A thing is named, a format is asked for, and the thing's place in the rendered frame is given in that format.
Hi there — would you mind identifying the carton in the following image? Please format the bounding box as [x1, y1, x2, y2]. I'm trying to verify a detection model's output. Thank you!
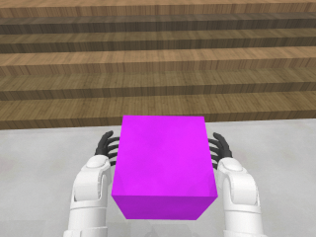
[111, 115, 218, 220]

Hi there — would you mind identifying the robot left hand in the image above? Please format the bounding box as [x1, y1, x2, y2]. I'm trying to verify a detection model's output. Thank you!
[95, 130, 120, 167]

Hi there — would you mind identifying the robot right hand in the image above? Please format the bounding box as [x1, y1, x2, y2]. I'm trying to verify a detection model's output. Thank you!
[208, 132, 233, 170]

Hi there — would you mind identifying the robot right forearm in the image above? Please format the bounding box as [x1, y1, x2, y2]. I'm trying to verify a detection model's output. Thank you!
[216, 157, 269, 237]

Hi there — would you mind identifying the robot left forearm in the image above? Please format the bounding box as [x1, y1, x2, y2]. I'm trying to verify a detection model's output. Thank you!
[63, 155, 112, 237]

